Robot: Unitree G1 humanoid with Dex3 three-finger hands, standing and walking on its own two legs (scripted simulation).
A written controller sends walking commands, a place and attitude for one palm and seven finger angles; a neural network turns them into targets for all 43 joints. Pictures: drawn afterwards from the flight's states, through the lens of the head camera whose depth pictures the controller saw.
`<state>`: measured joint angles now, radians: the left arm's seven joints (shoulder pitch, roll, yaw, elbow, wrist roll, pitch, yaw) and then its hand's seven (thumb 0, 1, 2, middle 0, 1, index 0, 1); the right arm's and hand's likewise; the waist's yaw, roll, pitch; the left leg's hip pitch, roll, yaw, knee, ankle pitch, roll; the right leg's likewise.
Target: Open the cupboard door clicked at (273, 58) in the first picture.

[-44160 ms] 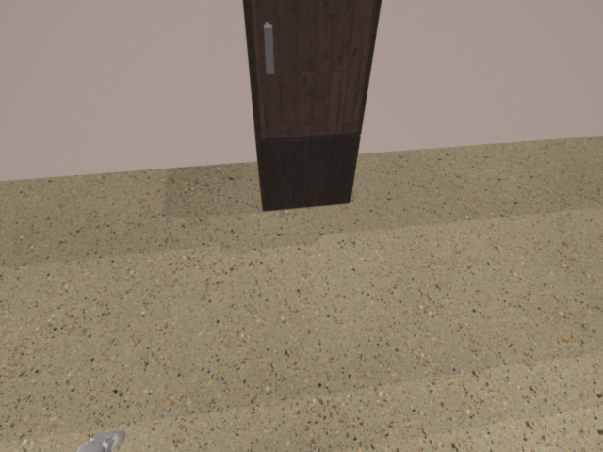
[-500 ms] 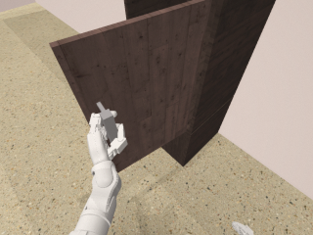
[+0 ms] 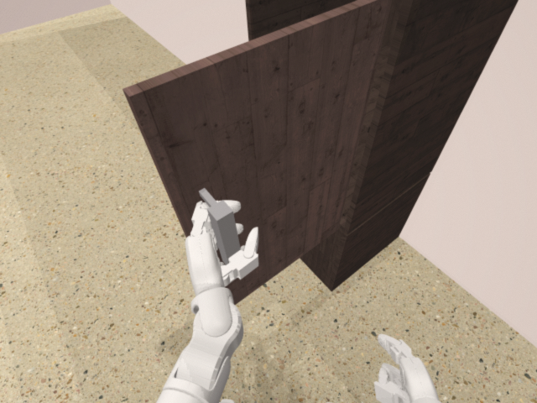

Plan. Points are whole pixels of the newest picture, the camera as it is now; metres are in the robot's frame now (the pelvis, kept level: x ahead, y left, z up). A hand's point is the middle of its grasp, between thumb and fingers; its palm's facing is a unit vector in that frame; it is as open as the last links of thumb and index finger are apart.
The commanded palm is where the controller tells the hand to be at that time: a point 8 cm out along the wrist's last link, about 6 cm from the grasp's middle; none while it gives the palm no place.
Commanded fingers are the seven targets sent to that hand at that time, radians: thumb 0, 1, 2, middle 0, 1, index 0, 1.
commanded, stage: open thumb and fingers to let go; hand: left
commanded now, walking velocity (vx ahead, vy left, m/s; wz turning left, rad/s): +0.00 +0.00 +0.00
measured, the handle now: (219, 229) +0.36 +0.10 +0.06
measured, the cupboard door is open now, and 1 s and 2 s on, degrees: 90 93 94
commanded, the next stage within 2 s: slide the hand sideways off the handle in 0.56 s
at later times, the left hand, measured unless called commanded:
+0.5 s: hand (246, 252) +0.32 +0.06 +0.07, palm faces +0.30 -0.95 -0.02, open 14.5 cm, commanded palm +0.28 +0.10 +0.06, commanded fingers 0.00 -0.50 0.30 -0.16 -0.35 -0.16 -0.35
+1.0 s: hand (237, 275) +0.28 +0.06 +0.06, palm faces -0.21 -0.98 +0.04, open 16.2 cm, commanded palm +0.26 +0.11 +0.06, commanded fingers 0.00 -0.50 0.30 -0.15 -0.30 -0.15 -0.30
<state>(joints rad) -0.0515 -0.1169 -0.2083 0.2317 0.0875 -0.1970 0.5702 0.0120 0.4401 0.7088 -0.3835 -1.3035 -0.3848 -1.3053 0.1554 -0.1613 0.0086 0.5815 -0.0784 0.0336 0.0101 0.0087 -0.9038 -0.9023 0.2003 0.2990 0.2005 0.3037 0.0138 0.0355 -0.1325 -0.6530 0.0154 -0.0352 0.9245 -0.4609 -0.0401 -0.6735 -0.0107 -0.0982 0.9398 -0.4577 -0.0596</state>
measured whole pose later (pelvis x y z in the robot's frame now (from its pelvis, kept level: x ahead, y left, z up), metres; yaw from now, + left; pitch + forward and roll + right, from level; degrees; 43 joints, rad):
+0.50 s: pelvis -0.02 +0.01 +0.00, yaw -1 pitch +10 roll +1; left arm -0.15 -0.11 -0.15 0.38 0.07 -0.28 0.57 -0.01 -0.49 0.31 -0.34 -0.83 -0.31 -0.86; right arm 0.21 -0.20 -0.02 0.63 -0.08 0.00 0.00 0.01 -0.90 -0.90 0.20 0.30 0.20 0.30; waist -0.02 0.04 -0.12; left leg -0.68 0.02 -0.02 0.92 -0.42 -0.03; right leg -0.71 -0.01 -0.08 0.94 -0.41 -0.06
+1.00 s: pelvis -0.03 +0.04 +0.00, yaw -1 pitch +8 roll +0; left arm -0.11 0.02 -0.21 0.32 -0.10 -0.26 0.04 -0.01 -0.51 0.30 -0.18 -0.33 -0.18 -0.35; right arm 0.25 -0.22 0.02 0.54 0.01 -0.05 -0.02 0.01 -0.90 -0.90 0.20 0.30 0.20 0.30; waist -0.01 0.04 -0.08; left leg -0.64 -0.01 0.01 0.93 -0.42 0.01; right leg -0.66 -0.04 -0.05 0.92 -0.40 -0.01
